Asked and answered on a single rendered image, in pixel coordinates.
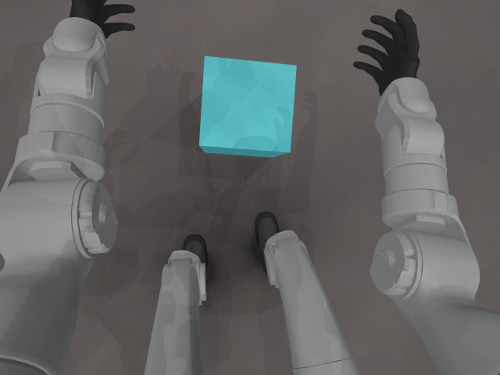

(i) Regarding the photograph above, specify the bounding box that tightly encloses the robot left upper arm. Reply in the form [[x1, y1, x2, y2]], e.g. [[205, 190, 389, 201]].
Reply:
[[0, 178, 118, 375]]

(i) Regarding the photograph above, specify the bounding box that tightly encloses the robot right upper arm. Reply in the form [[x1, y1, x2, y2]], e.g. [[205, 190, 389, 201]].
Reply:
[[370, 228, 500, 375]]

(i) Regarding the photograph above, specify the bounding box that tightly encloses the robot left thigh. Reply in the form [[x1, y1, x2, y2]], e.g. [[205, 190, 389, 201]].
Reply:
[[144, 258, 207, 375]]

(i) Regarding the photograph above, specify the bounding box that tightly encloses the right robot forearm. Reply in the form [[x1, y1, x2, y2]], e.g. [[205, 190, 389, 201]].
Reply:
[[374, 77, 480, 289]]

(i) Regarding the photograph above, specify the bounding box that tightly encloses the right robot foot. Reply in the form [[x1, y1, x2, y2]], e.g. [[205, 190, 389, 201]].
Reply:
[[255, 212, 280, 275]]

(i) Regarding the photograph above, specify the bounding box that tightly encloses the left robot forearm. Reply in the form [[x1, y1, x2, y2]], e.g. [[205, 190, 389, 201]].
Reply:
[[0, 17, 111, 255]]

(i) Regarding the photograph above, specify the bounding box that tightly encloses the carton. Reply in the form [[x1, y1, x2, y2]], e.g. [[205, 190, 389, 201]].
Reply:
[[199, 56, 297, 158]]

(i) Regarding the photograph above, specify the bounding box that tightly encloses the robot right hand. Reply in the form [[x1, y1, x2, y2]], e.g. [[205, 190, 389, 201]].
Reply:
[[353, 9, 420, 96]]

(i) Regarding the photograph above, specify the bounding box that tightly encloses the robot left hand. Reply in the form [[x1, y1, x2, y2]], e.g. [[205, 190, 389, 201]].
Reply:
[[70, 0, 135, 39]]

